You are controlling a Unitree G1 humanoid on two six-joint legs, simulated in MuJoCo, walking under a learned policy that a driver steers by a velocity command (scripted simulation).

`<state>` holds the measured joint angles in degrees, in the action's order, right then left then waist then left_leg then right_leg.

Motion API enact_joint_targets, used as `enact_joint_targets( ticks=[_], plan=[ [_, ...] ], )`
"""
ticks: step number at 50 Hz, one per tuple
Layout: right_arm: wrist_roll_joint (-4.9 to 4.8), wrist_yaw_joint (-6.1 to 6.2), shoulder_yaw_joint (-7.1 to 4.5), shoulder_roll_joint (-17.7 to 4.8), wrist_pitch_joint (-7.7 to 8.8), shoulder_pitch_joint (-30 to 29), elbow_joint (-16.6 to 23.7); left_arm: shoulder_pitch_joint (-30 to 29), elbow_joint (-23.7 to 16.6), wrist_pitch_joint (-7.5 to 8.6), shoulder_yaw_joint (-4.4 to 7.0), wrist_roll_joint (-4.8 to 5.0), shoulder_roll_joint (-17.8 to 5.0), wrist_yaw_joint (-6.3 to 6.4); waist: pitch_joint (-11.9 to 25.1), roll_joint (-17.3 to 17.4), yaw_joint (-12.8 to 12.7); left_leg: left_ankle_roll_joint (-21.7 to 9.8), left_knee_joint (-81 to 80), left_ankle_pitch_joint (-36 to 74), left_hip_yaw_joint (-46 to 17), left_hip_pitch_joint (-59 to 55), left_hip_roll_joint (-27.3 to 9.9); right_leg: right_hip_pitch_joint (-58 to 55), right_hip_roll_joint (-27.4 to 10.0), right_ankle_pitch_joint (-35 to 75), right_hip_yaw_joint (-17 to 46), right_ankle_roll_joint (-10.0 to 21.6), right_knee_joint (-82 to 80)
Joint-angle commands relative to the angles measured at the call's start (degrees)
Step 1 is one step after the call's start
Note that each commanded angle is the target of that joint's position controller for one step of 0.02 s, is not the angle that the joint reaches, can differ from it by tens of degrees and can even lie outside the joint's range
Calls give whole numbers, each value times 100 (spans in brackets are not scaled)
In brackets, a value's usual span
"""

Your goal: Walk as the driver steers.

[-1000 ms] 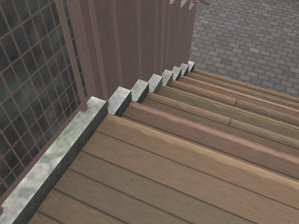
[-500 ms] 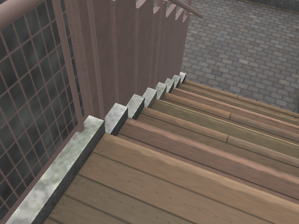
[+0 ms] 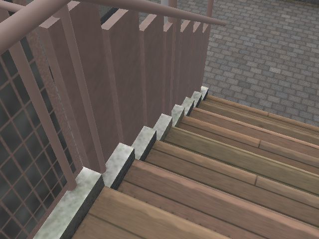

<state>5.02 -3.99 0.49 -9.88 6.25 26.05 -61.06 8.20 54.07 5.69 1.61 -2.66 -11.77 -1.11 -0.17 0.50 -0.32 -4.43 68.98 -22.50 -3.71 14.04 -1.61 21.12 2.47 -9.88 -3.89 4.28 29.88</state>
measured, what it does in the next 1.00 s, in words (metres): walks ahead, turning right: left foot, then right foot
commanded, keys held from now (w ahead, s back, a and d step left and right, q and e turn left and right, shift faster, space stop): w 0.24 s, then w+e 0.76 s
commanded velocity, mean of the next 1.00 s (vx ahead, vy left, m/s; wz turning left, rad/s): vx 0.50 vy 0.00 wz -0.32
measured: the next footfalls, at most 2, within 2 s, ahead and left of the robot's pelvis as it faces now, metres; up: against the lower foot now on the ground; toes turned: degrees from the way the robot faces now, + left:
left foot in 0.38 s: +0.41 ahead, +0.12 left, +0.00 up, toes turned -1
right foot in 0.90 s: +0.46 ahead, -0.15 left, +0.00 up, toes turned -23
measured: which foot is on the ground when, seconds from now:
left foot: up 0.00-0.36, down 0.38-0.92, up 0.94-1.00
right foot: down 0.00-0.40, up 0.42-0.88, down 0.90-1.00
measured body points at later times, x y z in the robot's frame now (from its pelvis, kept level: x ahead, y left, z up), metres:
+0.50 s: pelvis +0.28 +0.03 +0.00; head +0.29 +0.04 +0.45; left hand +0.27 +0.26 -0.15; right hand +0.40 -0.21 -0.11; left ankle +0.37 +0.12 -0.73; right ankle +0.15 -0.10 -0.65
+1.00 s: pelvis +0.47 -0.05 -0.01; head +0.46 -0.06 +0.44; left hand +0.62 +0.16 -0.14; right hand +0.42 -0.30 -0.15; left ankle +0.42 +0.12 -0.64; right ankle +0.42 -0.13 -0.73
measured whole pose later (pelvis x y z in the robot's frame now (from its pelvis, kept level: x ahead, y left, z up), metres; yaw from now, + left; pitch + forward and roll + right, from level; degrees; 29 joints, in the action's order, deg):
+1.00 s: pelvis +0.47 -0.05 -0.01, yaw -24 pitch +1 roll +1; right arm 3.2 -2.2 -2.6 -11.8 7.4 18.3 -55.0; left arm 18.8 50.3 8.2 5.0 -2.4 -11.9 -1.5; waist 2.2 0.0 -1.8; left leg -1.9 69.3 -30.8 1.1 21.4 -3.1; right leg 19.5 2.4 -23.0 -0.3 3.5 41.4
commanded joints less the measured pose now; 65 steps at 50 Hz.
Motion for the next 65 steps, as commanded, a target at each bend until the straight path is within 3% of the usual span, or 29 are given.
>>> enact_joint_targets(
  ticks=[1,5,9,10,11,13,14,17,18,19,20,21,22,24,27,34,35,41,43,45,46,47,48,50,52,56,59,62,65],
  plan=[
    [-30,258,-19,-135,32,-590,707,786,278,94,57,32,-116,97,-28,-188,-143,-216,840,375,-288,1952,-600,-1166,-1760,879,2065,1295,-1843],
    [-44,157,-36,-27,-76,-441,598,912,275,299,22,29,-35,117,-554,-348,105,-251,-90,1150,-84,2253,-725,-380,-1347,168,1368,1072,-2506],
    [-221,90,21,-15,-130,-1896,1108,1609,363,216,-21,-119,-154,-91,-321,-283,-152,162,-2338,2770,585,1583,-564,-189,-944,2534,425,948,-2110],
    [-554,197,-150,-487,-192,-2071,1300,1738,463,136,35,413,-472,-19,-720,-329,-7,320,-2469,2915,1003,1236,-196,52,-816,2153,455,596,-2128],
    [-1158,285,-127,-372,-242,-2013,1170,2056,548,45,77,994,-460,-163,-151,-286,-356,312,-2828,2880,788,1102,-236,-369,-686,2311,280,425,-1906],
    [-934,345,-77,-314,-188,-2319,1370,2184,560,-116,147,784,-550,-224,-263,-555,-450,147,-3309,2893,711,1223,-278,-807,-913,2073,562,442,-1783],
    [133,226,-18,-284,-240,-2555,1514,2309,673,35,55,-572,-534,-374,-820,-637,-191,41,-3252,2870,237,1645,-379,-927,-1685,2183,1369,1000,-1875],
    [-211,231,-245,-703,-239,-2550,1505,1926,638,63,252,-201,-672,-256,-207,-146,21,-146,-4139,2184,50,2067,-334,-2791,-1923,3387,1434,939,-1171],
    [-966,292,-322,-546,-99,-1905,1277,2078,456,-115,180,828,-356,-85,82,-102,-113,-111,-4418,1708,842,1281,154,-2720,-1104,2900,848,570,-650],
    [-1138,321,-369,-649,-1,-1550,1202,2249,539,-194,53,853,-18,-61,409,-356,46,-169,-4107,1937,525,-55,-141,-2028,-928,3002,859,440,-34],
    [-1013,302,-445,-966,50,-771,1169,2573,525,-302,4,789,222,90,1113,159,246,-461,-4130,2041,-940,-1862,-1281,-508,-296,1785,443,125,1694],
    [-294,338,-358,-1102,20,97,925,3309,626,-44,-188,-601,421,-292,2831,2115,710,-1941,-4845,1282,-2950,-4341,-2131,1378,286,-2142,1073,-80,2985],
    [-35,371,-391,-856,46,480,596,2063,449,-11,171,-363,-349,-379,1245,1313,1055,-1303,-5304,-851,-3114,-3411,-1795,2688,-35,-2032,1530,184,4035],
    [-215,470,-359,-665,14,-205,572,1718,484,80,214,-111,-284,-234,172,459,576,-1063,-5645,12,-1912,-1605,-1745,2522,-527,-1114,1263,329,4175],
    [-343,604,-117,228,28,-528,698,1954,508,-25,158,-111,269,-170,159,269,34,-762,-6026,1505,-600,-679,-1626,1730,-901,-451,1191,116,3969],
    [84,393,-227,-555,176,-747,805,886,-133,-68,211,-88,-144,-469,-147,96,14,-899,-6155,2784,1519,921,-1102,513,-757,957,446,-168,2330],
    [311,325,-259,-686,108,-389,670,1573,35,-69,172,-159,-132,-543,-254,166,-92,-974,-5868,3179,1470,918,-1345,346,-792,1549,608,-130,3317],
    [79,485,-406,-676,87,-179,452,912,-650,-25,175,-59,-275,-188,-154,213,53,-764,-4914,4179,1352,-1349,-1813,1418,-984,-680,771,-143,2635],
    [-276,561,-586,-1051,82,29,365,407,-1018,-89,179,-22,-204,-142,-458,104,282,-920,-4789,3952,1339,-1522,-1995,1211,-655,-1912,216,-172,1250],
    [-159,555,-525,-908,55,176,243,1115,-806,53,399,74,-463,-3,15,-19,-16,-679,-3260,3404,1792,-1044,-1565,-507,-68,-436,-139,261,435],
    [-19,486,-431,-657,92,-172,446,2036,-615,145,640,65,-1045,126,692,-747,-368,-113,-1436,2276,2135,629,-777,-2434,-444,1464,923,948,545],
    [35,275,-193,0,268,-696,1046,3265,-384,213,705,111,-1601,162,1395,-1671,-770,325,142,-1351,1359,2861,289,-4113,-1586,2389,3932,2109,-275],
    [-247,20,-288,-413,325,-1632,1369,3740,56,264,744,-33,-1401,58,400,-673,-1272,159,966,-1538,60,4090,273,-3812,-1910,2269,4471,1772,-708],
    [-233,69,-374,-687,302,-1751,1494,2587,133,268,568,64,-696,-91,16,-244,-674,167,1525,-611,-399,4397,-144,-2613,-1808,1871,3422,1527,-96],
    [34,218,-176,-8,171,-1383,1495,1640,-32,128,235,70,-69,-149,-35,-201,102,77,975,376,-148,3503,-302,-521,-1356,1794,2540,1232,169],
    [21,111,-86,-88,-67,-841,1481,1057,-405,67,66,-249,-540,-51,154,-453,519,404,-18,2596,533,1578,-276,2063,-558,903,1789,1144,334],
    [85,135,20,-287,-18,-2153,1684,2817,164,251,-225,54,138,285,263,-114,-645,436,-2820,5098,132,2933,-486,404,-222,-702,1839,813,1546],
    [-123,-45,72,-218,-186,-2059,2004,2330,-169,100,-158,-266,-794,55,-61,-412,-296,617,-2936,4324,998,-170,92,2934,-164,-1189,2035,899,1485],
    [-81,96,-44,-586,-290,-1026,1787,2400,-333,89,-265,-113,-584,-4,-534,-190,61,489,-4658,4381,438,-1015,-102,2224,-46,-2231,2816,546,2810]
  ],
)
Velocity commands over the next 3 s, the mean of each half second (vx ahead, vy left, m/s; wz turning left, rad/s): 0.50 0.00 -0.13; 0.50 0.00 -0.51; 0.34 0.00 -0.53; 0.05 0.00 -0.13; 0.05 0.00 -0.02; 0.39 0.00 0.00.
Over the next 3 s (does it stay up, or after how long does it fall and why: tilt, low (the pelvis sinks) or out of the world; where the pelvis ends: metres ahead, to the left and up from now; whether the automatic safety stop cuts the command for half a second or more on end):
stays up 0.86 -0.23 -0.26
